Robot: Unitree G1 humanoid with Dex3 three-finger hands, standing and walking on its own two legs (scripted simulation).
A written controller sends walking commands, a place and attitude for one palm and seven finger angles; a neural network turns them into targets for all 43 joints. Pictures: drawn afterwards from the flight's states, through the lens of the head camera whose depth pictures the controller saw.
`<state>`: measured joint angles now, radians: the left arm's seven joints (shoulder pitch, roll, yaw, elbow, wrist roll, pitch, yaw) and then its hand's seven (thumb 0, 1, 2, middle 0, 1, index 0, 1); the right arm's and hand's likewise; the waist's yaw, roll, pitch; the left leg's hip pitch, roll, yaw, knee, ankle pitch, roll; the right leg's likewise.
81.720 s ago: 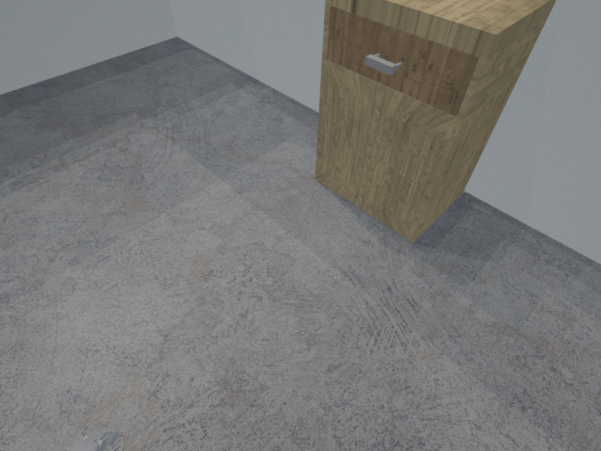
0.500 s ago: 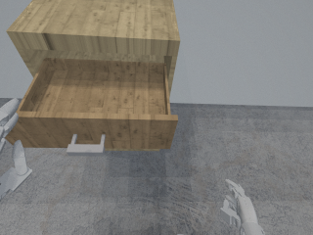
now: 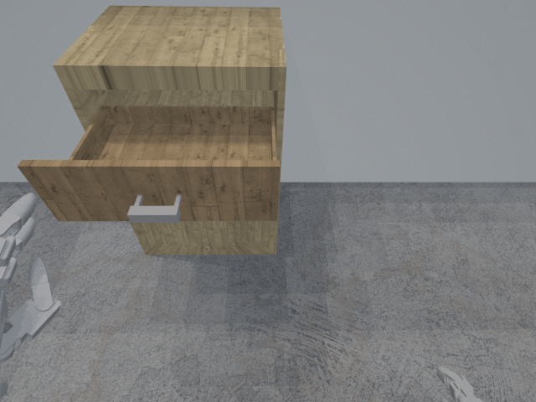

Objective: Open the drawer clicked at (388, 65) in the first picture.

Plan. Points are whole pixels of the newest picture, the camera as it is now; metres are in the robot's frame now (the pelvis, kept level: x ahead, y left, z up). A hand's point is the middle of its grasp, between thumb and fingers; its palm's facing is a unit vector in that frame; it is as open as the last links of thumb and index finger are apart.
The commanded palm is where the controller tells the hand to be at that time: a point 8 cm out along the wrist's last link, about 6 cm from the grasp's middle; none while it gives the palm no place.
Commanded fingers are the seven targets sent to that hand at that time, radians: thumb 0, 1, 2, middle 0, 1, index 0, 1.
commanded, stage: stop stepping back and stand still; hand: left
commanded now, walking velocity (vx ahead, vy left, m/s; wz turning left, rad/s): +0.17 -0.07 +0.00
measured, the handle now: (157, 206) +0.52 +0.25 -0.06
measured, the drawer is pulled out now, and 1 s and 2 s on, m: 0.30 0.30 0.30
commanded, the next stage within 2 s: let the arm hang, fingers relaxed in 0.38 s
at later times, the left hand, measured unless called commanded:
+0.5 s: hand (40, 332) +0.17 +0.23 +0.16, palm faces +0.38 -0.80 -0.46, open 7.4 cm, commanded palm none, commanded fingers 0.00 0.90 0.90 -0.20 -0.30 -0.20 -0.30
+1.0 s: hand out of the picture -0.06 +0.18 -0.17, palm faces +0.07 -0.98 -0.20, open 7.2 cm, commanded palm none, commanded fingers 0.00 0.90 0.90 -0.20 -0.30 -0.20 -0.30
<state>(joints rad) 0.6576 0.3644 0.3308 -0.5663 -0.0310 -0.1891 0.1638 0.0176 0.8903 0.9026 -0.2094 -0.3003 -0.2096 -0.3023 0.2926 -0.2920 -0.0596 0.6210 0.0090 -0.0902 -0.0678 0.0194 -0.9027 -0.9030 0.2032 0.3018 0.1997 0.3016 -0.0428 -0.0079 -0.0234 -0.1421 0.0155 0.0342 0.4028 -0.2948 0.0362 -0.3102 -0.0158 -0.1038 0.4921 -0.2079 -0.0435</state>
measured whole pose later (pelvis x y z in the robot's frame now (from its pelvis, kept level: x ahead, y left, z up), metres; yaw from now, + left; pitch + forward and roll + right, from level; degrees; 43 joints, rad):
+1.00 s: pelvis -0.01 -0.01 +0.00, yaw +1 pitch -2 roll -1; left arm 0.35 0.19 0.02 1.11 0.00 0.03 0.02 0.00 0.95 0.90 -0.20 -0.30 -0.20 -0.30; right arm 0.32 -0.15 0.00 1.06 -0.01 0.02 -0.04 0.01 -0.91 -0.90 0.20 0.30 0.20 0.30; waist 0.01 -0.01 0.10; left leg -0.19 0.01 0.02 0.45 -0.23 0.01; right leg -0.14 0.03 -0.06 0.40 -0.23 -0.03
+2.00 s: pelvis -0.02 +0.01 +0.01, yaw +0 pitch -2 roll +0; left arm 0.33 0.11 0.01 1.14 0.01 0.00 0.04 0.01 0.91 0.90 -0.19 -0.30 -0.20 -0.30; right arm 0.32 -0.09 -0.01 1.13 -0.01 0.00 -0.04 0.01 -0.91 -0.90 0.20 0.30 0.20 0.30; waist 0.00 0.00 0.06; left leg -0.17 -0.02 0.06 0.42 -0.21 0.04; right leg -0.15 0.00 -0.03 0.42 -0.23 -0.01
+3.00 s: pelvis +0.00 -0.01 +0.01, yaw +0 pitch -2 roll +0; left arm 0.30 0.11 0.02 1.14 0.00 0.00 0.04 0.01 0.91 0.90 -0.20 -0.30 -0.20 -0.30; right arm 0.30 -0.10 -0.01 1.14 -0.01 0.00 -0.04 0.01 -0.91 -0.90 0.20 0.30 0.20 0.30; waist 0.00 0.01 0.07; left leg -0.15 0.01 0.04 0.39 -0.22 0.00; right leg -0.12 0.02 -0.05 0.39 -0.24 -0.04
